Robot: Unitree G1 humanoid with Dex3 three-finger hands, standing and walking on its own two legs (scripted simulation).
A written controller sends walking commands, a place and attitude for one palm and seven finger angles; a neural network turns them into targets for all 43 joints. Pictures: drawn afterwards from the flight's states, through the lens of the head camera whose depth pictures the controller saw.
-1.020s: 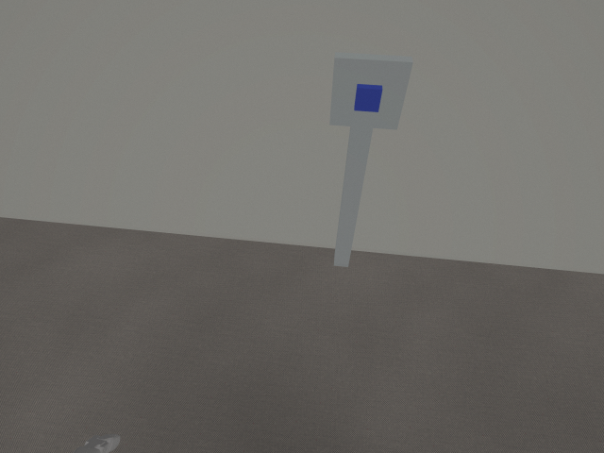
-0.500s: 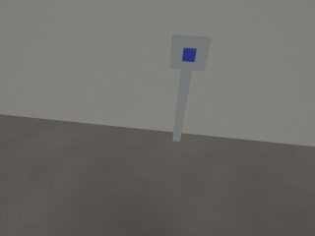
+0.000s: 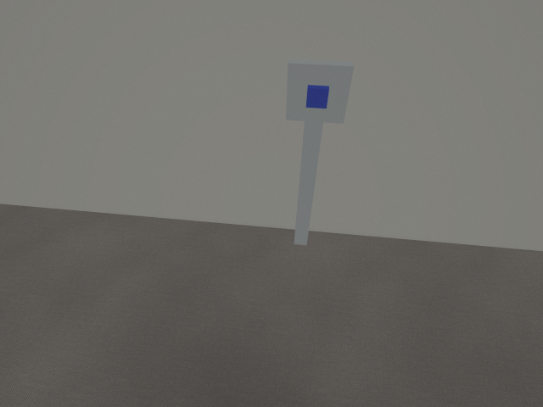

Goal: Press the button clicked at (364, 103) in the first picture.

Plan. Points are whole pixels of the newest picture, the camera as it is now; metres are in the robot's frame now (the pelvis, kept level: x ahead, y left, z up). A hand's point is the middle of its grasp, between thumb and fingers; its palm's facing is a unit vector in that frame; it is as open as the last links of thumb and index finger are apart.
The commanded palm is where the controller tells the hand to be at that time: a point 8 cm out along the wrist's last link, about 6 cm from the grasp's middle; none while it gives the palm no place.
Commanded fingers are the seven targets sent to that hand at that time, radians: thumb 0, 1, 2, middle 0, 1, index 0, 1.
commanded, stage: look at it before walking up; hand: left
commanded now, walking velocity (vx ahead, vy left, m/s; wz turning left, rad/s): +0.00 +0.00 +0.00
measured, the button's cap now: (317, 96) +0.93 -0.08 +0.00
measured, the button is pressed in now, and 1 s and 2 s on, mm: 0 0 0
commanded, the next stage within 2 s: walk to a spot facing it in 0.42 s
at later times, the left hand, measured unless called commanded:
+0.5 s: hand out of the picture +0.06 +0.25 -0.16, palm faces -0.02 -0.94 -0.33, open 7.4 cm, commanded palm none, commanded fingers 0.00 0.90 0.90 -0.20 -0.30 -0.20 -0.30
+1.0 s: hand out of the picture +0.05 +0.17 -0.18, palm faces -0.14 -0.95 -0.27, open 7.4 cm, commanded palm none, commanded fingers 0.00 0.90 0.90 -0.20 -0.30 -0.20 -0.30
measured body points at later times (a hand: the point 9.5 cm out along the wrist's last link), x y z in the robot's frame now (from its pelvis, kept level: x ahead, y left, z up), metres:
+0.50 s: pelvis +0.00 +0.00 +0.00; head +0.00 +0.00 +0.45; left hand +0.06 +0.30 -0.13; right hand +0.07 -0.29 -0.14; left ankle +0.00 +0.13 -0.75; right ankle +0.01 -0.12 -0.75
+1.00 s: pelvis -0.02 -0.02 -0.02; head +0.00 -0.05 +0.42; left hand +0.06 +0.22 -0.16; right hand +0.01 -0.28 -0.18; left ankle -0.01 +0.13 -0.70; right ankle -0.01 -0.10 -0.75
